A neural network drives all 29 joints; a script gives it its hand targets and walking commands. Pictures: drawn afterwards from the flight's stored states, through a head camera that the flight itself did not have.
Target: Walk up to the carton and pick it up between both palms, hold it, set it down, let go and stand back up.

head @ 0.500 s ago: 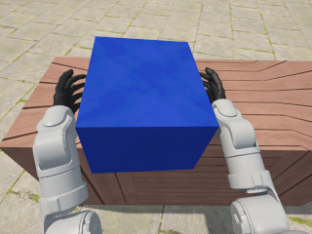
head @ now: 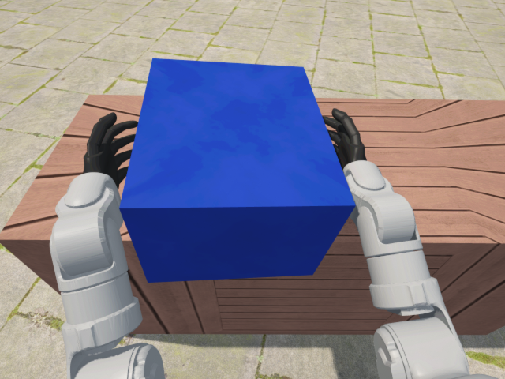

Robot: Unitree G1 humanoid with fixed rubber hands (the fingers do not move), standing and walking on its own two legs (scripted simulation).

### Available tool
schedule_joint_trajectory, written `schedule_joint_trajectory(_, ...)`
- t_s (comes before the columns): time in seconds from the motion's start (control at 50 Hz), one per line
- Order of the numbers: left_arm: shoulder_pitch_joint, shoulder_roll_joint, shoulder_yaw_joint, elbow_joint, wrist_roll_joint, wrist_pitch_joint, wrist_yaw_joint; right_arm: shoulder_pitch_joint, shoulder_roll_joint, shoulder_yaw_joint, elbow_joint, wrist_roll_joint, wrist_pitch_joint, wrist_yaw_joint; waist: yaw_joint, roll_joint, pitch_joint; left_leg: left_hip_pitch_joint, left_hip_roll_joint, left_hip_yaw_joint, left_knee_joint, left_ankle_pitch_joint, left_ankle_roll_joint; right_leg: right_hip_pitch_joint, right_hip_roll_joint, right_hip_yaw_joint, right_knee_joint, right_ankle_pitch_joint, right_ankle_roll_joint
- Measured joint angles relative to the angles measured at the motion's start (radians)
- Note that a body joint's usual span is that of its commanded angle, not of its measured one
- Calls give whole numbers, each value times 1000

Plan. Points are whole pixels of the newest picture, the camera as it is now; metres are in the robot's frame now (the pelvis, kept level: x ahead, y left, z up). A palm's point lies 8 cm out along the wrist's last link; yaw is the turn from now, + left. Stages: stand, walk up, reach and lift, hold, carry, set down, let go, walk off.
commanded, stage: hold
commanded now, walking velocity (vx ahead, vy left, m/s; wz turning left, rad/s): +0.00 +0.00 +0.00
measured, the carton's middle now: (232, 165) +0.39 +0.00 +0.14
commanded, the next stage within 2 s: none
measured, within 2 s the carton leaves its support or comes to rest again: neither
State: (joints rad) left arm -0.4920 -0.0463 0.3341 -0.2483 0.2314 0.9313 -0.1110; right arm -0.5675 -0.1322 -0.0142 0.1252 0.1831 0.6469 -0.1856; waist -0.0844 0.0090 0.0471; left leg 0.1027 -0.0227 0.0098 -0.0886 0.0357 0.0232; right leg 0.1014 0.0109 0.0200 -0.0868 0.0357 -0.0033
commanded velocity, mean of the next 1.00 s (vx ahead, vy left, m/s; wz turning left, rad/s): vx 0.00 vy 0.00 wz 0.00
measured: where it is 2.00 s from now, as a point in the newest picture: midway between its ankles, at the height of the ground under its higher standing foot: outside the picture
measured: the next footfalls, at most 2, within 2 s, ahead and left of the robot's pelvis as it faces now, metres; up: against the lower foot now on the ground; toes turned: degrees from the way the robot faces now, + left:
none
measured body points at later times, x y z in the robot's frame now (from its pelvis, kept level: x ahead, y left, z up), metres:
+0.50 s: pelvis +0.00 +0.00 +0.00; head +0.01 -0.01 +0.45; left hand +0.36 +0.17 +0.18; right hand +0.38 -0.18 +0.16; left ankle +0.00 +0.10 -0.76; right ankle +0.00 -0.11 -0.76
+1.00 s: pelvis +0.00 +0.00 +0.00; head +0.00 -0.01 +0.45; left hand +0.36 +0.16 +0.18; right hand +0.37 -0.18 +0.16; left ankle +0.00 +0.10 -0.76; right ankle +0.00 -0.11 -0.76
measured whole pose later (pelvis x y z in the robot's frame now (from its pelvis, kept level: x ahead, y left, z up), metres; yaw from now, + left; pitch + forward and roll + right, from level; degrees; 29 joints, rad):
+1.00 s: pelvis +0.00 +0.00 +0.00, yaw +0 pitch -3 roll +0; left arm -0.51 -0.05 0.34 -0.21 0.24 0.92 -0.11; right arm -0.59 -0.13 -0.02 0.17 0.17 0.63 -0.17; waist -0.08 0.01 0.05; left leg 0.10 -0.02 0.02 -0.09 0.04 0.02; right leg 0.10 0.01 0.02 -0.09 0.04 0.00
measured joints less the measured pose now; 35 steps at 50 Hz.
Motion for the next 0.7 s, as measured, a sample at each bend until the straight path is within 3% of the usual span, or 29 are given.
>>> schedule_joint_trajectory(0.38,-23,-4,12,58,4,-36,2,-27,3,-12,49,-24,-22,13,5,5,-7,-23,1,3,0,5,0,-24,1,0,3,3,0)
schedule_joint_trajectory(0.7,15,2,-6,3,1,-3,3,4,-4,11,11,-1,-8,0,0,1,1,7,-2,0,0,-4,1,10,-2,-4,-1,-5,1)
